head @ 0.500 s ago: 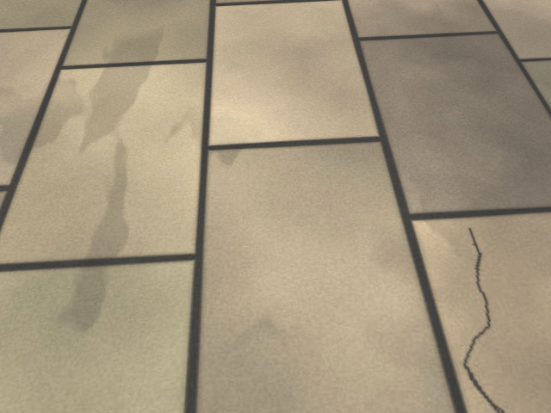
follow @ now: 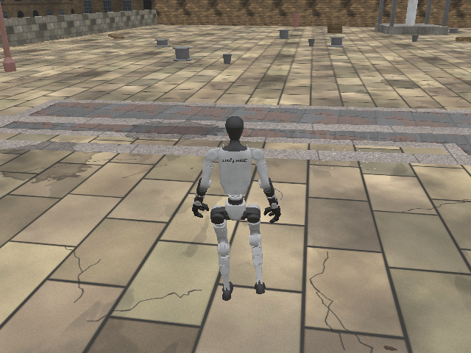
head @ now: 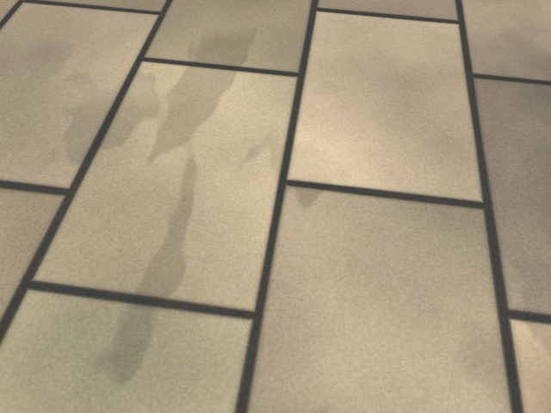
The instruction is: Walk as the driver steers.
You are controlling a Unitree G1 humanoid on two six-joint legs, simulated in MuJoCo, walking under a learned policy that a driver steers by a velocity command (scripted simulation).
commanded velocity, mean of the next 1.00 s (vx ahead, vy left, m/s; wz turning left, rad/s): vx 0.50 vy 0.00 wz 0.19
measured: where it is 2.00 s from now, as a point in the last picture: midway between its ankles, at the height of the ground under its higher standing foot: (276, 214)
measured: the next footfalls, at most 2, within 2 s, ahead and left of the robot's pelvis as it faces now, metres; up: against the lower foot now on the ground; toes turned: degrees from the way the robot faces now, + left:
right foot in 0.30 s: +0.36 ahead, -0.13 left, +0.00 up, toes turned +14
left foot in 0.80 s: +0.53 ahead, +0.20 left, +0.00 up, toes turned +14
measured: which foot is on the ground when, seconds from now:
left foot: down 0.00-0.30, up 0.32-0.78, down 0.80-1.00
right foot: up 0.00-0.28, down 0.30-0.80, up 0.82-1.00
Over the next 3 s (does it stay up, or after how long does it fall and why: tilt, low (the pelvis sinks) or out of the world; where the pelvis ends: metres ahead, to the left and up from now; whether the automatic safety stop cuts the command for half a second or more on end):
stays up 1.55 -0.19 0.00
